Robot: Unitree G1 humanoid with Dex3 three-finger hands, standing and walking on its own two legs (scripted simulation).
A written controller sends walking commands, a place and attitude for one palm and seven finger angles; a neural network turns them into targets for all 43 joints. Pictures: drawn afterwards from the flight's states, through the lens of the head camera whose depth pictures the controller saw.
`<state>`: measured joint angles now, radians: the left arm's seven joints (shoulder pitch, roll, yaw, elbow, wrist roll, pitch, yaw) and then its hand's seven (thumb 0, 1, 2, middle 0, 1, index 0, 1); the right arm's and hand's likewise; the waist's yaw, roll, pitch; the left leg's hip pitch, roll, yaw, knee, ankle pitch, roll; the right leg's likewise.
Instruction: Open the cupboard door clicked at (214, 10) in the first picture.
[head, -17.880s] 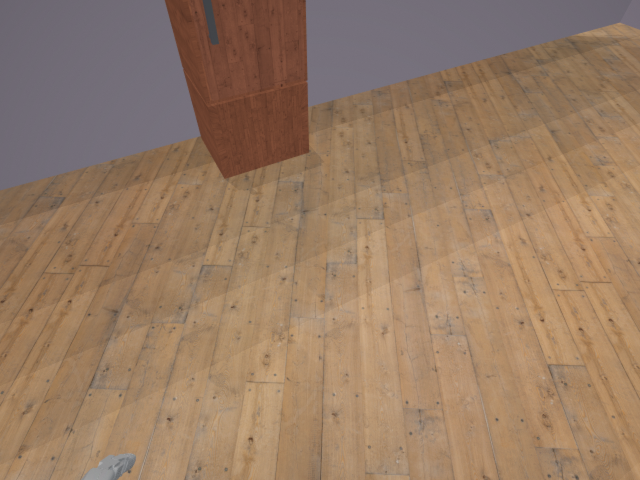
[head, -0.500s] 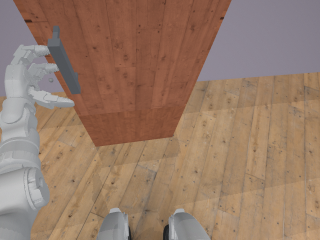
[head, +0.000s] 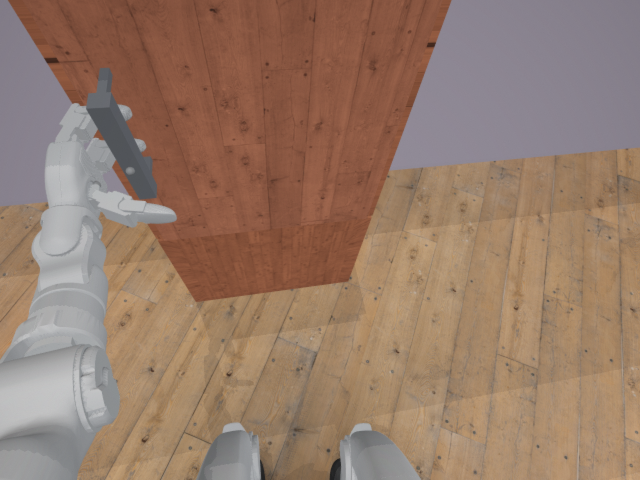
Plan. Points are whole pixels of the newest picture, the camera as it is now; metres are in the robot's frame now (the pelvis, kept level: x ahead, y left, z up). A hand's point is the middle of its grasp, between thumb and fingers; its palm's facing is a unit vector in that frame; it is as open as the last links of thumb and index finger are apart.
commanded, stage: slide the fingers in behind the handle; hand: left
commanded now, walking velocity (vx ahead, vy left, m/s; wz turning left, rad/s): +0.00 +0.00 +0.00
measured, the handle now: (128, 139) +0.53 +0.22 +0.06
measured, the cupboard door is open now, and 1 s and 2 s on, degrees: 0 0 15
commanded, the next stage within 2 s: close the thumb around the handle in 0.66 s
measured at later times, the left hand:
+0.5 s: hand (146, 168) +0.48 +0.19 +0.06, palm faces +0.12 -0.99 -0.02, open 14.1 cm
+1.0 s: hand (147, 165) +0.49 +0.19 +0.06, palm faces +0.12 -0.99 -0.02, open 12.4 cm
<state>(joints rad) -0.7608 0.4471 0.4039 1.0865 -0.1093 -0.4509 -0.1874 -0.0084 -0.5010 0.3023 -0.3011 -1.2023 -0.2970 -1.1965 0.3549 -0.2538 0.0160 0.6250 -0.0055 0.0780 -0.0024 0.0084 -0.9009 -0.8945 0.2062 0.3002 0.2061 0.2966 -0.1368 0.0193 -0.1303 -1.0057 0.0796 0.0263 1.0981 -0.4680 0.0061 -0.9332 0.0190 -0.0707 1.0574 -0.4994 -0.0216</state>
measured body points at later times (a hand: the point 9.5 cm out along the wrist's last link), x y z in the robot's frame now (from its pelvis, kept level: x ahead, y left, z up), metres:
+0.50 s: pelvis +0.00 +0.00 +0.00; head +0.12 +0.01 +0.43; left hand +0.47 +0.25 +0.06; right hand +0.02 -0.26 -0.12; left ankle +0.02 +0.12 -0.66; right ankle +0.00 -0.11 -0.66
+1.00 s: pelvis +0.00 +0.00 +0.00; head +0.12 +0.02 +0.43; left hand +0.48 +0.25 +0.06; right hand +0.03 -0.26 -0.12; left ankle +0.02 +0.12 -0.66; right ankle +0.00 -0.11 -0.66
